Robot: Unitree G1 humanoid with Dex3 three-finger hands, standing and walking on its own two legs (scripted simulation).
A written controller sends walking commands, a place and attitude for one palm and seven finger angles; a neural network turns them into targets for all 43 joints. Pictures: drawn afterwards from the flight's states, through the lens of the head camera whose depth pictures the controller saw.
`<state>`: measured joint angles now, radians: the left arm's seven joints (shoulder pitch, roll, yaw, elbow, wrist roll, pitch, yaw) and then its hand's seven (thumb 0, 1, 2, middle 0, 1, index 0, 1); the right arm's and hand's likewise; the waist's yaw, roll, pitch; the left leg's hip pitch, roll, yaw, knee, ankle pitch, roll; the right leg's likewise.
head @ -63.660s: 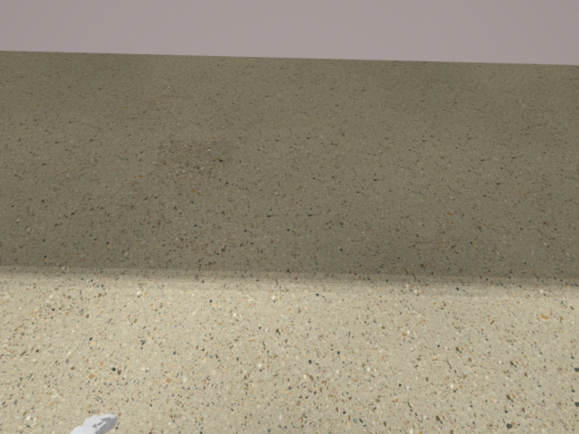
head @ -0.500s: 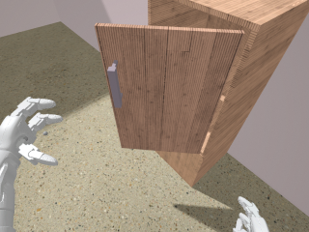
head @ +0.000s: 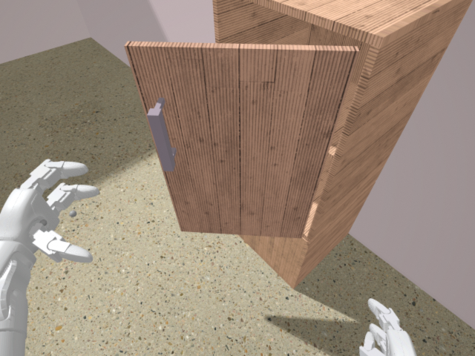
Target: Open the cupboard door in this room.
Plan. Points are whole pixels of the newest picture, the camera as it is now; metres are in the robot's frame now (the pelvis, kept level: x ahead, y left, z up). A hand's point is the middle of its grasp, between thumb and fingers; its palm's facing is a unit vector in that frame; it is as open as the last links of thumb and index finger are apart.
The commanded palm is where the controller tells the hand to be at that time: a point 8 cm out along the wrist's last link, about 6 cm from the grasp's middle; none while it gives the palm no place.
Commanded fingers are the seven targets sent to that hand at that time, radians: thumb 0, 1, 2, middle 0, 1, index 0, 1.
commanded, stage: move the hooked fingers beside the handle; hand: left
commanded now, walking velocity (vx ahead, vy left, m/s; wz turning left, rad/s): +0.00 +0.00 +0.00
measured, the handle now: (165, 135) +0.50 +0.19 +0.10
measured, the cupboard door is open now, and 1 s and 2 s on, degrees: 44 44 44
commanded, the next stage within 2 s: none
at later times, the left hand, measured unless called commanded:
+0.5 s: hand (90, 189) +0.34 +0.27 +0.12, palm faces +0.04 -1.00 -0.03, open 13.9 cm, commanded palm +0.31 +0.32 +0.12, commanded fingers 0.00 -0.50 0.30 -0.30 -1.20 -0.30 -1.20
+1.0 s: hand (105, 168) +0.39 +0.26 +0.11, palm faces +0.01 -1.00 -0.01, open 13.9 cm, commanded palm +0.36 +0.32 +0.11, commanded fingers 0.00 -0.50 0.30 -0.30 -1.20 -0.30 -1.20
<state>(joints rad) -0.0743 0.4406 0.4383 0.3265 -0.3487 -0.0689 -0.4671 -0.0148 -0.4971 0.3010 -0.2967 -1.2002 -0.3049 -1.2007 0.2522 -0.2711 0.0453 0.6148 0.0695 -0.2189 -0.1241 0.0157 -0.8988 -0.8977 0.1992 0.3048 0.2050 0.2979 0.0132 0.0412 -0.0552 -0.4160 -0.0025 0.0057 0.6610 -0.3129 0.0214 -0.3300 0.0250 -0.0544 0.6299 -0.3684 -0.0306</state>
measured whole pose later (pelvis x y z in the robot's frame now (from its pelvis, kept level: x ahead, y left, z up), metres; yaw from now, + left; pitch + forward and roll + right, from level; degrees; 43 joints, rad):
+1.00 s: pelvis +0.00 +0.02 +0.00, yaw -1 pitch +7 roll -1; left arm -0.46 0.47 0.40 0.74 -0.25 -0.17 -0.40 -0.01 -0.50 0.30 -0.30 -1.20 -0.30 -1.20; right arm 0.33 -0.28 0.03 0.64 0.06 -0.09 -0.10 0.01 -0.90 -0.90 0.20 0.30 0.20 0.30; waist -0.05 0.02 -0.06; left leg -0.50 -0.01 0.03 0.69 -0.32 0.05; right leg -0.41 0.01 -0.03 0.65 -0.36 -0.01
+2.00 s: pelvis +0.00 +0.01 -0.01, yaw -3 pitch +12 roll -2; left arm -0.70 0.58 0.47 1.04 -0.18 -0.26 -0.40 -0.02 -0.50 0.30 -0.30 -1.20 -0.30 -1.20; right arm 0.38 -0.28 0.03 0.63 0.05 0.02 -0.07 0.01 -0.90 -0.90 0.20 0.30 0.21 0.30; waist -0.11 0.01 -0.08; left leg -0.63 0.02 0.03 0.77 -0.36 0.04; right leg -0.54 0.04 -0.02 0.71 -0.38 -0.02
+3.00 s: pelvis +0.00 +0.01 -0.01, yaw -2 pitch +11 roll -2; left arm -0.72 0.46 0.35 0.98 -0.18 -0.26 -0.29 -0.02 -0.50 0.30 -0.29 -1.20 -0.30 -1.20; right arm 0.35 -0.28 0.03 0.64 0.05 0.02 -0.06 0.01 -0.90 -0.90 0.20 0.30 0.20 0.30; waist -0.09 0.02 -0.08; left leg -0.62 0.01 0.02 0.78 -0.35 0.03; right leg -0.53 0.04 -0.04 0.73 -0.39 -0.02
